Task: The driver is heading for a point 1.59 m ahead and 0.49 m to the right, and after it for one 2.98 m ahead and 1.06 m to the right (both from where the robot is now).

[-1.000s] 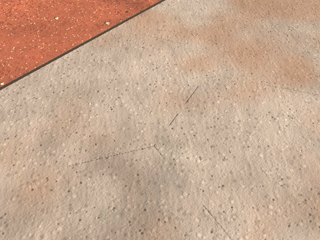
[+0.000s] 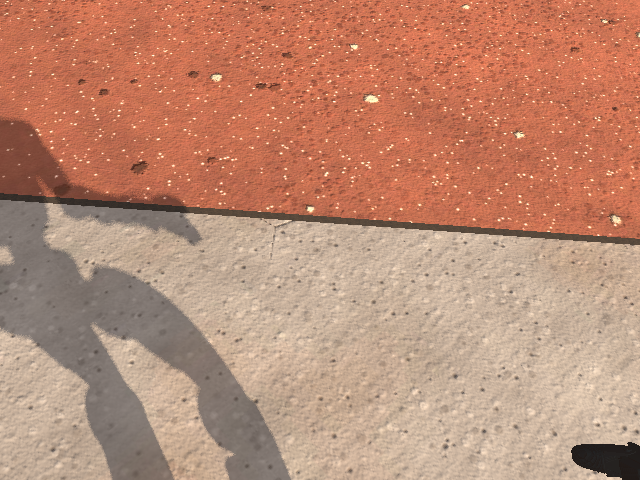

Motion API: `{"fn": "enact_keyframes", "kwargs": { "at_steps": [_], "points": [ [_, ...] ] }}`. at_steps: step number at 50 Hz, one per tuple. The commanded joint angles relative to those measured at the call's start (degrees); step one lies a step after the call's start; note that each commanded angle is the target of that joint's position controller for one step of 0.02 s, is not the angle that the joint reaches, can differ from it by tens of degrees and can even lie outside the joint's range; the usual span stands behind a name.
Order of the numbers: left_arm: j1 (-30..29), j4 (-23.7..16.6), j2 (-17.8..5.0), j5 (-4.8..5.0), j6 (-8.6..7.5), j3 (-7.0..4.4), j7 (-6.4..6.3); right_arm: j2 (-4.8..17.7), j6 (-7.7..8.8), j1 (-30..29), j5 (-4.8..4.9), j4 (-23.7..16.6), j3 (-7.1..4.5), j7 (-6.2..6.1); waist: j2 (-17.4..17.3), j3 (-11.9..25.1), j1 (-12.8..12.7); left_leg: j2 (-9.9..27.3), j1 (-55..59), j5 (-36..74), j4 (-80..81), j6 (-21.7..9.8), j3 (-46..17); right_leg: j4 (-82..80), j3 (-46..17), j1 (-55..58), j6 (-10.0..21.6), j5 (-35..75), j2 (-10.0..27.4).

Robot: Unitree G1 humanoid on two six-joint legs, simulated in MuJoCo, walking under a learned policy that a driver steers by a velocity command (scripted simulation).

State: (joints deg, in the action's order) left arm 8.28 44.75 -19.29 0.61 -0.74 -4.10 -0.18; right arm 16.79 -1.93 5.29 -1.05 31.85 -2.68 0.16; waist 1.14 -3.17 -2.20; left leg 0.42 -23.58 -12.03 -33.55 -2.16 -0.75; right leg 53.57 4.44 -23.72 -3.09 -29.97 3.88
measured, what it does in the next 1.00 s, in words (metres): steps on the spot: right foot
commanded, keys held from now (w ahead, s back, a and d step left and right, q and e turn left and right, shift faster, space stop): shift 1.00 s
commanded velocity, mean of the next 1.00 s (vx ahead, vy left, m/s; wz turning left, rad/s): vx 0.01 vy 0.00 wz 0.07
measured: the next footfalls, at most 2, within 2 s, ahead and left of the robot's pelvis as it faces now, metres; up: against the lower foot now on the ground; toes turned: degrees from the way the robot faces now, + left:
right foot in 0.24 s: +0.06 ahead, -0.15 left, +0.00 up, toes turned +0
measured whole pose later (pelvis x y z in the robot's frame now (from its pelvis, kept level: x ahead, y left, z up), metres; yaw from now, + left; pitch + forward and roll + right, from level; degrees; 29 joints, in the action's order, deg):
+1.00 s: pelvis +0.05 -0.04 +0.01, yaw +2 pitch -1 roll +0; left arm 10.7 58.2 -12.7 -0.2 -0.4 -1.1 -0.8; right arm 12.6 -1.1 9.7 -0.1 57.9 -3.7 -3.2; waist -0.4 -2.0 -0.4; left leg 1.5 -12.8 -12.4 -26.4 2.4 -2.8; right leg 26.4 2.0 -7.9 1.5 -17.2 -0.9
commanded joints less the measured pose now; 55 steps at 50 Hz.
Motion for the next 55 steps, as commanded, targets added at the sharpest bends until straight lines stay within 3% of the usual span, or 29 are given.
{"fn": "enact_keyframes", "kwargs": {
  "at_steps": [1,2,4,6,9,10,11,12,13,14,15,18,22,27,38,55],
  "points": [
    [-0.84,-3.31,-5.21,0.03,0.67,-1.09,-0.99,8.66,1.60,1.99,0.33,-2.36,-2.64,-0.51,-7.53,12.05,3.08,15.03,17.41,24.90,11.13,-12.28,-15.85,10.36,-5.88,-11.66,-0.35,-0.88,0.62],
    [0.13,-2.90,-5.14,-0.51,1.13,-1.15,-1.28,8.43,1.51,-0.26,0.51,-2.32,-2.43,-0.75,-8.00,11.48,1.77,13.92,13.34,25.37,11.35,-11.51,-13.64,9.43,-5.36,-8.11,-0.85,1.65,0.33],
    [2.02,-2.23,-3.13,-0.47,1.48,-0.56,-1.27,6.99,1.40,-2.00,0.05,-2.05,-2.03,-1.00,-8.52,11.79,0.33,11.93,9.71,24.99,11.50,-11.13,-10.96,4.00,-4.30,-2.68,-1.24,4.37,-0.59],
    [1.23,-2.16,-0.87,-0.40,1.49,0.45,-1.07,5.89,1.35,-1.59,0.14,-1.23,-1.91,-1.07,-8.91,12.01,1.48,11.46,9.57,22.64,10.89,-11.17,-10.59,-4.26,-4.14,0.86,-0.91,5.74,-0.83],
    [1.24,-2.03,-0.66,-0.30,1.47,0.82,-0.44,5.23,1.11,-0.06,0.29,0.77,-1.65,-1.20,-9.90,12.16,2.08,11.99,9.12,16.83,10.14,-11.22,-12.49,-14.68,-3.68,6.48,0.06,10.53,-1.61],
    [2.68,-1.36,-0.09,-0.53,1.38,0.95,-0.11,4.53,1.06,-0.72,0.66,1.24,-1.34,-1.16,-9.50,11.61,0.75,10.93,7.29,12.42,9.47,-9.90,-11.99,-21.32,-2.72,10.59,0.95,15.84,-2.30],
    [3.58,-0.89,0.18,-1.36,1.31,1.16,0.20,3.06,1.18,0.61,0.99,2.29,-0.85,-1.08,-8.27,10.70,0.05,8.88,5.23,5.61,9.06,-7.05,-11.11,-28.42,-2.88,14.68,2.16,21.84,-2.41],
    [3.75,-1.17,-2.39,-2.72,1.23,0.95,0.19,1.27,1.49,3.07,0.51,3.28,-0.34,-1.03,-3.27,9.77,1.70,5.38,2.12,-2.35,5.73,-3.03,-8.93,-30.46,-9.01,17.55,4.17,27.73,2.63],
    [0.22,-1.63,-5.71,-2.72,1.23,0.42,-0.07,0.25,1.83,6.37,-0.18,3.41,-0.32,-0.64,6.94,7.87,6.33,0.34,2.74,-7.80,4.21,0.40,-3.56,-31.08,-12.86,12.15,8.20,25.02,7.78],
    [-3.22,-2.33,-2.67,-2.59,0.94,1.02,0.15,1.80,1.76,3.73,-0.58,3.69,-0.63,-0.89,9.39,5.95,5.14,0.38,9.36,-4.80,4.55,2.16,-2.47,-34.68,-14.78,2.93,10.07,12.76,8.11],
    [-4.55,-2.57,-0.70,-2.73,0.54,1.61,0.25,3.23,1.59,1.60,-0.48,4.17,-1.25,-1.14,7.61,3.69,4.42,0.51,11.18,-1.40,4.68,2.40,-2.70,-35.31,-12.94,1.04,8.14,6.62,5.55],
    [-1.91,-0.87,-0.83,-1.90,-0.81,1.75,-0.04,2.49,0.98,1.88,-0.31,5.66,-1.51,-1.80,5.40,2.49,3.12,1.20,11.66,2.18,5.62,1.68,-3.97,-34.35,-10.14,2.48,5.21,7.95,2.97],
    [0.34,0.67,0.01,-1.51,-0.86,2.00,-0.68,1.40,1.65,3.35,0.05,8.36,-1.68,-1.87,1.47,3.16,2.12,1.40,11.06,4.40,6.66,1.91,-4.05,-32.54,-8.75,6.04,5.51,12.15,1.81],
    [0.46,2.28,0.58,-1.27,-0.76,2.07,-0.53,1.49,1.85,4.84,0.30,11.56,-2.11,-2.22,-1.09,4.26,1.94,1.90,12.68,8.67,6.91,2.35,-4.26,-31.68,-7.78,8.13,5.89,16.99,0.91],
    [1.11,7.48,0.74,-0.85,-0.52,1.94,-0.25,2.17,1.47,5.84,0.76,18.51,-2.49,-3.27,-1.10,4.11,2.06,2.39,15.63,12.80,7.51,2.38,-3.93,-32.15,-6.38,10.16,5.69,23.46,-0.41],
    [4.37,13.33,0.64,-0.79,-0.04,2.02,-1.10,1.70,1.37,4.52,0.97,27.23,-1.79,-3.55,-1.05,2.41,1.90,1.96,15.29,10.67,9.48,2.61,-2.47,-33.58,-5.97,11.37,5.51,23.30,-1.25]
  ]
}}
Velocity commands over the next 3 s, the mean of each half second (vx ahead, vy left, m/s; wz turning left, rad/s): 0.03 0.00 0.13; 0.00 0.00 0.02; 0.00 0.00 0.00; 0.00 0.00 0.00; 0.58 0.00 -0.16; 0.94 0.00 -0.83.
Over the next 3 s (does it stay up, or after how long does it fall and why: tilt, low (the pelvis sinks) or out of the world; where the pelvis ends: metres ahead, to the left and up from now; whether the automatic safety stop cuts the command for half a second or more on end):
stays up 0.58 -0.06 0.00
